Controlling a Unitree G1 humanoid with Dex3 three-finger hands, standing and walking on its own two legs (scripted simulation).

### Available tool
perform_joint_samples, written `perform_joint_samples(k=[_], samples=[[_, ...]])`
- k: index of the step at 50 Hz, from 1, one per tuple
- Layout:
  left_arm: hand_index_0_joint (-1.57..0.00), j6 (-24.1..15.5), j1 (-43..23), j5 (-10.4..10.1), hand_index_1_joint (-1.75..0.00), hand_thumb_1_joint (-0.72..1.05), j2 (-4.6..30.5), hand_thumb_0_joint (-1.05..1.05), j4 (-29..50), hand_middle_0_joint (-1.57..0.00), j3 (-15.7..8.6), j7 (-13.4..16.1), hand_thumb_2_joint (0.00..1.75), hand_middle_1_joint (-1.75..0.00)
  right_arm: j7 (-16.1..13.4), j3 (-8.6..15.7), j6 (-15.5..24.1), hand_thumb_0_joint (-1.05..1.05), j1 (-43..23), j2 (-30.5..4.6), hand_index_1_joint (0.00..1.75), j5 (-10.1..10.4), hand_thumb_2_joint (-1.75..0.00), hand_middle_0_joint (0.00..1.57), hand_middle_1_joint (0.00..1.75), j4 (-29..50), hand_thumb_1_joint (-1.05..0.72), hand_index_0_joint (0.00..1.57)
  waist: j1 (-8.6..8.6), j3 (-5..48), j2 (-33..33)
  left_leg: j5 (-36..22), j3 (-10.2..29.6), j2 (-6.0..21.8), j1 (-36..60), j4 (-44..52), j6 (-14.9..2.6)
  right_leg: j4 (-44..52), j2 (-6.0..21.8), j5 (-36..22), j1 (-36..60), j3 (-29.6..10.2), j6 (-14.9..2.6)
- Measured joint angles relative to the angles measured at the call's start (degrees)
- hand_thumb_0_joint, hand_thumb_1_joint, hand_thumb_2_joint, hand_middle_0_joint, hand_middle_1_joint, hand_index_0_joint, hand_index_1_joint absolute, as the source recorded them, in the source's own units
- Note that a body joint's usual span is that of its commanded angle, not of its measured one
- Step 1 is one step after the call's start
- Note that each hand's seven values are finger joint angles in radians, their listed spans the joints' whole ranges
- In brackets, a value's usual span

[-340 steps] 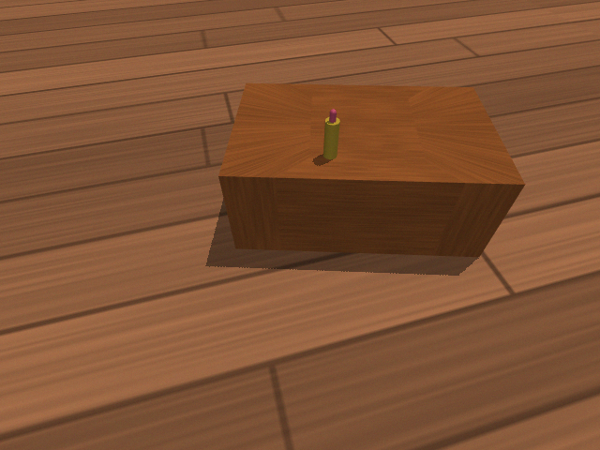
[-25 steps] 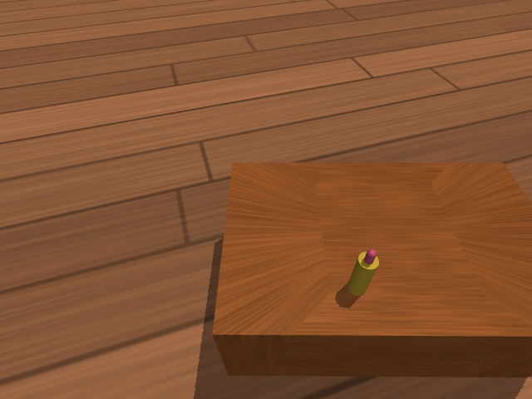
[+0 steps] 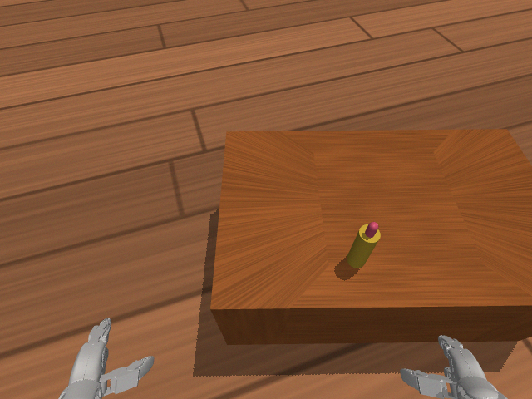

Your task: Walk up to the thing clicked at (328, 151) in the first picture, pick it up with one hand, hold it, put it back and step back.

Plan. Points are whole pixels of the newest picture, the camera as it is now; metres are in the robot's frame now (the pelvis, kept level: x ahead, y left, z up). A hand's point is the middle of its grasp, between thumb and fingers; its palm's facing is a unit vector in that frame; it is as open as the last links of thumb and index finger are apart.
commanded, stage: go down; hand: right
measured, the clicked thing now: (364, 243) +0.48 -0.23 -0.25
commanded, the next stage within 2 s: none
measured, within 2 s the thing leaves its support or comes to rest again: neither
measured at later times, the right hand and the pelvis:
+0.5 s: hand (450, 382) +0.17 -0.28 -0.13, palm faces +0.08 +0.94 -0.32, open 17.3 cm; pelvis +0.02 +0.00 -0.02, yaw -1 degrees
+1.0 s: hand (464, 372) +0.18 -0.30 -0.11, palm faces +0.12 +0.94 -0.31, open 17.7 cm; pelvis +0.02 +0.00 -0.04, yaw -1 degrees
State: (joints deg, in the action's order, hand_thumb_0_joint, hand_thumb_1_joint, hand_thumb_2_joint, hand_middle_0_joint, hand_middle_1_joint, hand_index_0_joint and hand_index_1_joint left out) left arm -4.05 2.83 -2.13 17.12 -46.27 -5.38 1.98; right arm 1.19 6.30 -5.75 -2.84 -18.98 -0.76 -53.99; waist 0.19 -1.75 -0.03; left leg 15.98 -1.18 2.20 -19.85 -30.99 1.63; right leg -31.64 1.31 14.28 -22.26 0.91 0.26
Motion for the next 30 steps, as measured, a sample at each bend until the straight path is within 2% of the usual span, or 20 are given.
perform_joint_samples(k=[7,11,16,22,30], samples=[[-0.06,1.2,7.2,-0.1,-0.05,0.08,-0.3,0.0,6.8,-0.05,0.0,-1.2,0.22,-0.07,3.3,1.5,-8.4,0.0,7.2,-2.6,0.06,-0.5,-0.23,0.05,0.07,10.7,-0.08,0.06,0.2,4.1,-0.1,2.3,-0.5,-0.5,-1.6,-2.8,-0.32,-3.7,0.5,2.7,-2.2,-0.6,0.32],[-0.07,1.2,9.7,0.2,-0.05,-0.13,-0.7,0.0,9.1,-0.06,0.2,-0.7,0.15,-0.06,4.2,2.3,-9.4,0.0,9.9,-3.4,0.06,-0.5,-0.16,0.04,0.06,13.9,0.11,0.05,0.41,4.3,-0.4,3.7,-0.7,-0.6,-3.2,-5.2,-0.37,-6.3,0.6,4.1,-3.9,-0.9,0.38],[-0.07,-0.3,11.3,1.0,-0.06,-0.34,-1.4,-0.01,12.6,-0.06,0.6,0.5,0.1,-0.06,4.9,3.9,-8.4,0.0,11.3,-3.2,0.06,-0.4,-0.12,0.03,0.07,17.0,0.31,0.04,0.39,3.6,-0.6,5.2,-0.7,-0.5,-5.4,-8.2,-0.34,-9.3,0.7,5.5,-6.2,-1.0,0.4],[-0.06,-1.5,12.8,1.5,-0.06,-0.47,-1.7,-0.01,16.0,-0.07,1.2,1.9,0.09,-0.06,5.5,5.4,-8.1,0.0,12.9,-3.2,0.06,-0.2,-0.09,0.02,0.07,20.8,0.44,0.03,0.25,4.6,-0.3,6.6,-0.8,-0.5,-6.9,-10.6,-0.28,-11.8,0.7,6.9,-7.8,-1.2,0.39],[-0.06,-1.6,15.0,1.4,-0.06,-0.52,-1.8,-0.01,19.0,-0.07,2.2,2.8,0.08,-0.05,6.8,6.0,-10.5,-0.01,15.7,-4.1,0.06,0.1,-0.07,0.01,0.07,26.1,0.54,0.03,0.17,6.3,-0.2,8.1,-1.0,-0.6,-8.0,-12.6,-0.2,-14.5,0.8,8.7,-9.4,-1.5,0.37]])
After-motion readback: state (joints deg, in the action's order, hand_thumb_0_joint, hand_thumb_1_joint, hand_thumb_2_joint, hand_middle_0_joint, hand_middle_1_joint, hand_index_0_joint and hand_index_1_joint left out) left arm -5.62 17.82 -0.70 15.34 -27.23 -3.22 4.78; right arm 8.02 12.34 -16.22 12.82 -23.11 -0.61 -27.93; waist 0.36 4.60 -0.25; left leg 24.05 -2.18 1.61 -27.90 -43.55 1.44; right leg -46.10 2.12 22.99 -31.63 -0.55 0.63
